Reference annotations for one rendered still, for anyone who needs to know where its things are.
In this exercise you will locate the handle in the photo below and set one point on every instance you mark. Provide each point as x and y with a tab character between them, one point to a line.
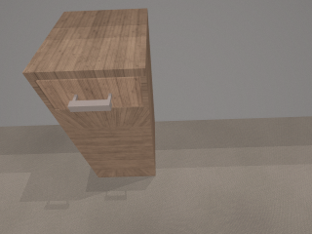
90	105

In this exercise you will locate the drawer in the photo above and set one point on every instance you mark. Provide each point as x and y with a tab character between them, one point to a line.
126	91

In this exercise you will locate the cabinet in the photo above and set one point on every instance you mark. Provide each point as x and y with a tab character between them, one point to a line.
103	44

